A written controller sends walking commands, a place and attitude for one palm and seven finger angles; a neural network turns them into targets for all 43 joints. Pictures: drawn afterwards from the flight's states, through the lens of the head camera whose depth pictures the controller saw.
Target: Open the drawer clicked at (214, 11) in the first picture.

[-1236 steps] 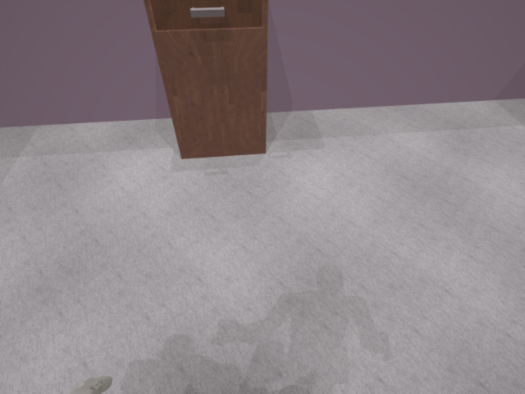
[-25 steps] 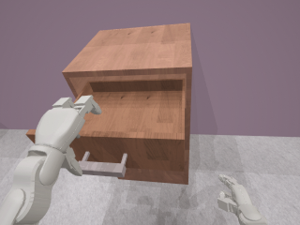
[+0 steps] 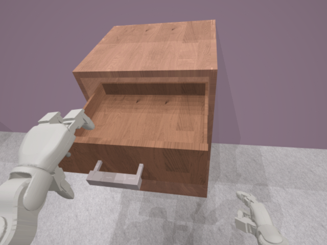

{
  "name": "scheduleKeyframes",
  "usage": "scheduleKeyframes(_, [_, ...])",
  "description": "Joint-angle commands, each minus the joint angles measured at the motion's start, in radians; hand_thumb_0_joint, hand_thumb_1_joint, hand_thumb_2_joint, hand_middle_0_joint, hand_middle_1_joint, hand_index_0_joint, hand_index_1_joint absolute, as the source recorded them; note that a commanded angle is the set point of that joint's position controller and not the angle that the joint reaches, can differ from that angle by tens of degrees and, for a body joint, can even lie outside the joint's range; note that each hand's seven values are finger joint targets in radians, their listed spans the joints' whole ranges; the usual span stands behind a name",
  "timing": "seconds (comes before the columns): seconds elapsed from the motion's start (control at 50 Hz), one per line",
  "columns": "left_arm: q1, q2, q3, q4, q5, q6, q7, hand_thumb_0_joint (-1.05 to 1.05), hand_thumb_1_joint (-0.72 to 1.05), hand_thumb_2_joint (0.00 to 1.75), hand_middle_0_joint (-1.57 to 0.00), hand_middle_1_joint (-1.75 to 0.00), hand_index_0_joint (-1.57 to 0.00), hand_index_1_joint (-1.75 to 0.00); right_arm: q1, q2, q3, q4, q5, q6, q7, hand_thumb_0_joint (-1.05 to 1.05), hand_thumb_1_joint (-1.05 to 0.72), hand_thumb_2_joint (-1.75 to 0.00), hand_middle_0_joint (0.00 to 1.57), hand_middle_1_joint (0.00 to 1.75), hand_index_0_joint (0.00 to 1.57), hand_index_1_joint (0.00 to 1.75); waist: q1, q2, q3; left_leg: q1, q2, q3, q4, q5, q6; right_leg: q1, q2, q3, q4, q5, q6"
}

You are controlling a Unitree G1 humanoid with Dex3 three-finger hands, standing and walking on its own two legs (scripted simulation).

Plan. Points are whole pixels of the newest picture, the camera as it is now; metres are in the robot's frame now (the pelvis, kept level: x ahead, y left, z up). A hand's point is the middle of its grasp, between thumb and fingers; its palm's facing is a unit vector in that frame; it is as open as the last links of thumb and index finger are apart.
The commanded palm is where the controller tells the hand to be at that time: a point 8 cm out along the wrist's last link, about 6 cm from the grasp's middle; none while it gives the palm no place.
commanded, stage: draw the hand back to the body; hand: left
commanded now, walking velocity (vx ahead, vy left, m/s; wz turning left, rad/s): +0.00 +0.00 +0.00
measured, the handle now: (117, 172) +0.28 +0.18 +0.03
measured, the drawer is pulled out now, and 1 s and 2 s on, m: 0.29 0.29 0.29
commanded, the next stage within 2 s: step back with the hand held close in 1.18 s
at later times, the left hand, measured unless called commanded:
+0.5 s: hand (61, 143) +0.22 +0.21 +0.22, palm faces +0.39 -0.87 -0.31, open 12.8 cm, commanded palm +0.17 +0.26 +0.23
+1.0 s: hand (51, 149) +0.21 +0.24 +0.21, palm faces +0.45 -0.80 -0.40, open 8.5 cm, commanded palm +0.16 +0.28 +0.22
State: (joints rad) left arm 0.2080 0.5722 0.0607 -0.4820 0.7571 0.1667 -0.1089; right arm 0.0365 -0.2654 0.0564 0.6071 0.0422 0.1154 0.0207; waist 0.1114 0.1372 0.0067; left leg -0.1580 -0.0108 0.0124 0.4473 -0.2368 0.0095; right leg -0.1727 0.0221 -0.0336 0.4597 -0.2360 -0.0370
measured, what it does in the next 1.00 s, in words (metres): stands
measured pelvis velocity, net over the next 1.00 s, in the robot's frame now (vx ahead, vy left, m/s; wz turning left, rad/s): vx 0.03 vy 0.00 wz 0.01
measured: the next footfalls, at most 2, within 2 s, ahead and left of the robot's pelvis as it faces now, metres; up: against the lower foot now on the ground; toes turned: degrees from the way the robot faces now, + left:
none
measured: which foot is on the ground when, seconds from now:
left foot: down 0.00-1.00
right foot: down 0.00-1.00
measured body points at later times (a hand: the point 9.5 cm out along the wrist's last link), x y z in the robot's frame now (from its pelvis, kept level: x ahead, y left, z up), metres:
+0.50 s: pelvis +0.02 +0.01 +0.00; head +0.01 +0.00 +0.45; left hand +0.19 +0.26 +0.24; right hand +0.21 -0.20 -0.08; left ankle +0.01 +0.11 -0.74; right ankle +0.01 -0.09 -0.74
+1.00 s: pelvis +0.03 +0.00 +0.00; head +0.02 -0.02 +0.45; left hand +0.18 +0.28 +0.23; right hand +0.24 -0.21 -0.08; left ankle +0.01 +0.11 -0.74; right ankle +0.01 -0.09 -0.74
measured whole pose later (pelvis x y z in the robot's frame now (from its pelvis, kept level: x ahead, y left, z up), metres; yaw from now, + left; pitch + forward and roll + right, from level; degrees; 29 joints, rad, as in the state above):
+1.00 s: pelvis +0.03 +0.00 +0.00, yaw +1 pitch -2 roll -1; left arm 0.49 0.35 0.37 -0.58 -0.08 -0.13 0.11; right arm 0.15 -0.21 0.01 0.63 0.02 -0.11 -0.06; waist 0.07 0.07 0.01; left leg -0.12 0.00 0.00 0.45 -0.29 0.01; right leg -0.11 0.04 -0.05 0.41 -0.26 -0.04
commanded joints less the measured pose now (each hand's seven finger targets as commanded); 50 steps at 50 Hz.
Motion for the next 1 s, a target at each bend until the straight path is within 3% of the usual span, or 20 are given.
scheduleKeyframes(0.0, [-0.121, 0.193, 0.142, -0.212, 0.011, -0.039, 0.046, 0.0, -0.5, 0.3, -0.3, -1.2, -0.3, -1.2, -0.203, -0.078, -0.029, -0.189, -0.006, -0.068, -0.009, 0.0, -0.9, -0.9, 0.2, 0.3, 0.2, 0.3, -0.003, -0.096, -0.157, 0.015, 0.003, -0.015, -0.041, 0.165, 0.012, 0.05, -0.033, 0.056, -0.083, 0.123, 0.023])
scheduleKeyframes(0.06, [-0.131, 0.256, 0.21, -0.261, 0.002, -0.057, 0.074, 0.0, -0.5, 0.3, -0.3, -1.2, -0.3, -1.2, -0.218, -0.089, -0.025, -0.197, 0.002, -0.079, -0.017, 0.0, -0.9, -0.9, 0.2, 0.3, 0.2, 0.3, -0.001, -0.071, -0.153, 0.006, 0.012, -0.021, -0.034, 0.127, 0.007, 0.035, -0.031, 0.062, -0.087, 0.08, 0.018])
scheduleKeyframes(0.08, [-0.14, 0.224, 0.179, -0.256, 0.025, -0.063, 0.077, 0.0, -0.5, 0.3, -0.3, -1.2, -0.3, -1.2, -0.193, -0.076, -0.021, -0.199, -0.015, -0.079, -0.015, 0.0, -0.9, -0.9, 0.2, 0.3, 0.2, 0.3, 0.011, -0.072, -0.176, 0.012, 0.002, -0.023, -0.033, 0.144, 0.011, 0.042, -0.036, 0.051, -0.083, 0.077, 0.017])
scheduleKeyframes(0.1, [-0.107, 0.217, 0.18, -0.219, 0.027, -0.067, 0.083, 0.0, -0.5, 0.3, -0.3, -1.2, -0.3, -1.2, -0.187, -0.074, -0.029, -0.185, -0.013, -0.076, -0.019, 0.0, -0.9, -0.9, 0.2, 0.3, 0.2, 0.3, 0.001, -0.077, -0.135, 0.015, 0.007, -0.023, -0.042, 0.144, 0.009, 0.019, -0.032, 0.047, -0.091, 0.067, 0.016])
scheduleKeyframes(0.14, [-0.097, 0.234, 0.201, -0.225, 0.026, -0.071, 0.093, 0.0, -0.5, 0.3, -0.3, -1.2, -0.3, -1.2, -0.178, -0.082, -0.032, -0.188, -0.014, -0.075, -0.019, 0.0, -0.9, -0.9, 0.2, 0.3, 0.2, 0.3, 0.01, -0.071, -0.142, 0.017, 0.006, -0.025, -0.042, 0.16, 0.008, 0.024, -0.033, 0.044, -0.087, 0.089, 0.016])
scheduleKeyframes(0.16, [-0.115, 0.273, 0.247, -0.248, -0.004, -0.075, 0.099, 0.0, -0.5, 0.3, -0.3, -1.2, -0.3, -1.2, -0.202, -0.088, -0.033, -0.19, -0.001, -0.086, -0.021, 0.0, -0.9, -0.9, 0.2, 0.3, 0.2, 0.3, 0.006, -0.046, -0.15, 0.009, 0.015, -0.03, -0.036, 0.142, 0.004, 0.036, -0.031, 0.053, -0.079, 0.093, 0.01])
scheduleKeyframes(0.18, [-0.178, -0.17, 0.178, -0.311, -0.684, -0.207, 0.139, 0.0, -0.47, 0.32, -0.3, -1.18, -0.3, -1.18, -0.097, 0.014, -0.03, -0.239, -0.012, -0.167, -0.046, 0.0, -0.9, -0.9, 0.2, 0.3, 0.2, 0.3, -0.094, -0.209, -0.094, 0.109, 0.032, -0.014, -0.033, 0.076, 0.036, 0.01, -0.008, -0.002, -0.11, 0.083, 0.005])
scheduleKeyframes(0.2, [-0.009, -0.051, 0.265, -0.185, -0.705, -0.252, 0.174, 0.0, -0.43, 0.33, -0.29, -1.15, -0.29, -1.15, -0.067, -0.026, -0.031, -0.195, -0.024, -0.209, -0.064, 0.0, -0.9, -0.9, 0.2, 0.3, 0.2, 0.3, -0.072, -0.279, -0.059, 0.098, 0.056, -0.027, -0.047, 0.047, 0.032, -0.004, -0.012, 0.007, -0.106, 0.048, 0.008])
scheduleKeyframes(0.22, [0.047, -0.066, 0.268, -0.179, -0.719, -0.269, 0.182, 0.0, -0.4, 0.34, -0.29, -1.13, -0.29, -1.13, -0.08, -0.032, -0.03, -0.183, -0.025, -0.223, -0.066, 0.0, -0.9, -0.9, 0.2, 0.3, 0.2, 0.3, -0.063, -0.207, -0.043, 0.08, 0.046, -0.028, -0.062, 0.028, 0.026, 0.0, -0.01, 0.011, -0.117, 0.033, 0.004])
scheduleKeyframes(0.24, [0.062, -0.042, 0.32, -0.257, -0.777, -0.289, 0.192, 0.0, -0.36, 0.36, -0.29, -1.11, -0.29, -1.11, -0.066, -0.035, -0.036, -0.184, -0.027, -0.228, -0.078, 0.0, -0.9, -0.9, 0.2, 0.3, 0.2, 0.3, -0.048, -0.229, -0.086, 0.092, 0.049, -0.028, -0.068, 0.065, 0.023, 0.032, -0.025, 0.006, -0.123, 0.053, 0.009])
scheduleKeyframes(0.26, [0.035, 0.012, 0.366, -0.3, -0.802, -0.316, 0.205, 0.0, -0.32, 0.37, -0.29, -1.09, -0.29, -1.09, -0.073, -0.05, -0.04, -0.167, -0.027, -0.25, -0.083, 0.0, -0.9, -0.9, 0.2, 0.3, 0.2, 0.3, -0.055, -0.176, -0.092, 0.089, 0.054, -0.026, -0.062, 0.056, 0.016, 0.037, -0.029, 0.021, -0.116, 0.053, 0.009])
scheduleKeyframes(0.28, [-0.014, -0.028, 0.34, -0.377, -0.8, -0.347, 0.215, 0.0, -0.29, 0.39, -0.29, -1.07, -0.29, -1.07, -0.069, -0.028, -0.034, -0.18, -0.036, -0.27, -0.085, 0.0, -0.9, -0.9, 0.2, 0.3, 0.2, 0.3, -0.039, -0.097, -0.163, 0.104, 0.043, -0.018, -0.066, 0.078, 0.016, 0.073, -0.039, 0.017, -0.115, 0.066, 0.006])
scheduleKeyframes(0.34, [0.051, -0.078, 0.308, -0.365, -0.81, -0.357, 0.227, 0.0, -0.18, 0.43, -0.28, -1.0, -0.28, -1.0, -0.037, -0.028, -0.034, -0.158, -0.043, -0.296, -0.086, 0.0, -0.9, -0.9, 0.2, 0.3, 0.2, 0.3, -0.044, 0.023, -0.086, 0.087, 0.05, -0.015, -0.08, 0.139, 0.005, 0.064, -0.043, 0.017, -0.113, 0.114, -0.001])
scheduleKeyframes(0.38, [0.058, -0.092, 0.298, -0.352, -0.814, -0.363, 0.232, 0.0, -0.12, 0.47, -0.27, -0.95, -0.27, -0.95, -0.031, -0.031, -0.036, -0.146, -0.047, -0.309, -0.084, 0.0, -0.9, -0.9, 0.2, 0.3, 0.2, 0.3, -0.051, 0.031, -0.037, 0.063, 0.054, -0.02, -0.083, 0.143, 0.002, 0.056, -0.042, 0.013, -0.117, 0.122, -0.004])
scheduleKeyframes(0.5, [0.129, -0.095, 0.315, -0.342, -0.823, -0.366, 0.224, 0.0, 0.09, 0.55, -0.26, -0.82, -0.26, -0.82, -0.013, -0.044, -0.053, -0.146, -0.047, -0.311, -0.079, 0.0, -0.9, -0.9, 0.2, 0.3, 0.2, 0.3, -0.046, -0.08, -0.071, 0.07, 0.061, -0.026, -0.063, 0.254, 0.006, 0.09, -0.039, 0.008, -0.093, 0.222, -0.001])
scheduleKeyframes(0.64, [0.212, -0.062, 0.376, -0.362, -0.835, -0.367, 0.225, 0.0, 0.34, 0.66, -0.24, -0.66, -0.24, -0.66, -0.008, -0.046, -0.069, -0.144, -0.036, -0.295, -0.077, 0.0, -0.9, -0.9, 0.2, 0.3, 0.2, 0.3, -0.043, -0.076, -0.132, 0.096, 0.064, -0.013, -0.034, 0.352, 0.0, 0.102, -0.044, 0.013, -0.08, 0.317, 0.005])
scheduleKeyframes(0.74, [0.224, -0.046, 0.412, -0.323, -0.842, -0.363, 0.231, 0.0, 0.51, 0.74, -0.23, -0.55, -0.23, -0.55, -0.009, -0.046, -0.074, -0.142, -0.028, -0.279, -0.085, 0.0, -0.9, -0.9, 0.2, 0.3, 0.2, 0.3, -0.047, -0.115, -0.102, 0.078, 0.062, -0.011, -0.038, 0.282, 0.002, 0.075, -0.042, 0.014, -0.092, 0.271, 0.008])
scheduleKeyframes(0.76, [0.216, -0.045, 0.411, -0.33, -0.842, -0.364, 0.231, 0.0, 0.55, 0.75, -0.22, -0.52, -0.22, -0.52, -0.018, -0.049, -0.075, -0.142, -0.026, -0.28, -0.086, 0.0, -0.9, -0.9, 0.2, 0.3, 0.2, 0.3, -0.051, -0.066, -0.088, 0.072, 0.06, -0.011, -0.036, 0.275, 0.0, 0.067, -0.043, 0.018, -0.094, 0.264, 0.003])
scheduleKeyframes(0.94, [0.2, -0.048, 0.402, -0.3, -0.842, -0.356, 0.235, 0.0, 0.87, 0.88, -0.2, -0.32, -0.2, -0.32, -0.015, -0.047, -0.075, -0.141, -0.025, -0.277, -0.091, 0.0, -0.9, -0.9, 0.2, 0.3, 0.2, 0.3, -0.055, -0.107, -0.078, 0.07, 0.056, -0.015, -0.037, 0.224, 0.01, 0.045, -0.048, 0.016, -0.103, 0.225, 0.013])
scheduleKeyframes(0.98, [0.187, -0.042, 0.4, -0.318, -0.84, -0.358, 0.238, 0.0, 0.9, 0.9, -0.2, -0.3, -0.2, -0.3, -0.018, -0.049, -0.073, -0.14, -0.025, -0.283, -0.091, 0.0, -0.9, -0.9, 0.2, 0.3, 0.2, 0.3, -0.056, -0.065, -0.079, 0.072, 0.055, -0.015, -0.037, 0.216, 0.009, 0.045, -0.052, 0.018, -0.103, 0.22, 0.01])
